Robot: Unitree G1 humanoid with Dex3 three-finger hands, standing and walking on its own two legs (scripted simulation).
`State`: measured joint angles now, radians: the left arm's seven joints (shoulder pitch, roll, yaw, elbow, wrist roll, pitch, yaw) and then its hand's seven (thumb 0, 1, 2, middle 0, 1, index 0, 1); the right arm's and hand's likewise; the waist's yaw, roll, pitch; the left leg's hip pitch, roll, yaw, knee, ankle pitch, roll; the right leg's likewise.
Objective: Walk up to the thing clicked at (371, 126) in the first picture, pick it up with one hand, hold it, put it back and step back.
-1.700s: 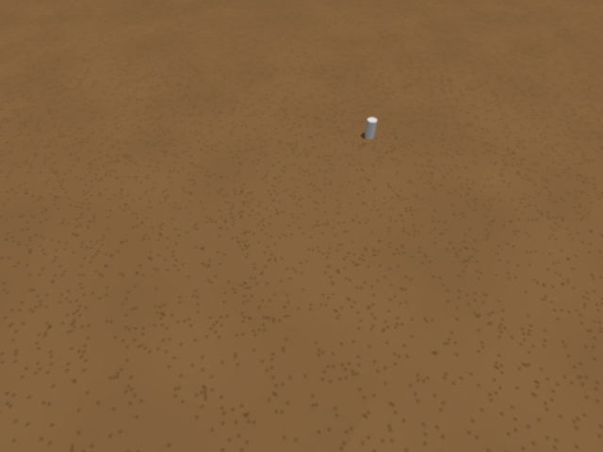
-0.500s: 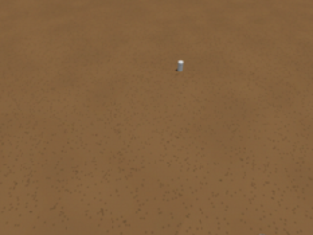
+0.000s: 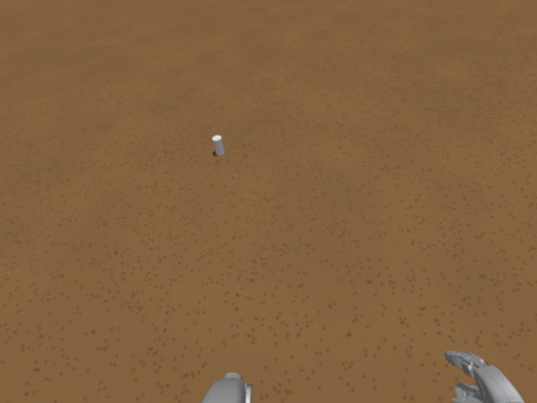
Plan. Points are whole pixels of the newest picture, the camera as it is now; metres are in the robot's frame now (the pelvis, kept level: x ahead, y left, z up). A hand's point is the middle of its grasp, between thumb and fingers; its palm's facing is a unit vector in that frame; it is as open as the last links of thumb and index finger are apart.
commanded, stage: walk up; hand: left
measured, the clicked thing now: (218, 145) +1.62 +0.44 -0.72
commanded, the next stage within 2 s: none
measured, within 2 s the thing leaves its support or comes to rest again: neither
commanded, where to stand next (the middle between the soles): +1.28 +0.75 m, yaw -74 degrees
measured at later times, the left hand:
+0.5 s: hand (123, 228) +0.51 +0.38 -0.10, palm faces -0.38 -0.78 -0.50, open 7.4 cm
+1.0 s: hand (125, 173) +0.77 +0.49 -0.17, palm faces -0.49 -0.64 -0.58, open 7.4 cm
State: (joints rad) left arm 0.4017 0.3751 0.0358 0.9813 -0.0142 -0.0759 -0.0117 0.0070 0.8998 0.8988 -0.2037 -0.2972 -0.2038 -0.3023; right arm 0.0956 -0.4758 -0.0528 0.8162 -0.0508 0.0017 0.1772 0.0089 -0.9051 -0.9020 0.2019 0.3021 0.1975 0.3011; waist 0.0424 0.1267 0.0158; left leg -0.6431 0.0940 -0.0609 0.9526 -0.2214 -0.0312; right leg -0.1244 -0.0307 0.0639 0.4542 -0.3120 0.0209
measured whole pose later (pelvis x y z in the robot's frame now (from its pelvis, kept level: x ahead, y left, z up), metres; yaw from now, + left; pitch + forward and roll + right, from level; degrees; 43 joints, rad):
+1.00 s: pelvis +0.57 +0.23 -0.05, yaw -33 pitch +0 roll -1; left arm 0.39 0.49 0.05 0.86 0.03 -0.07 0.09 0.01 0.89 0.90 -0.21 -0.30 -0.21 -0.30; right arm 0.11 -0.50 -0.12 0.64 -0.06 0.04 0.13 0.00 -0.90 -0.90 0.20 0.30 0.20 0.30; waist 0.00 0.06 0.05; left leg -0.58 0.10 -0.02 0.92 -0.35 -0.04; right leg -0.38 -0.16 0.15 0.91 -0.51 -0.01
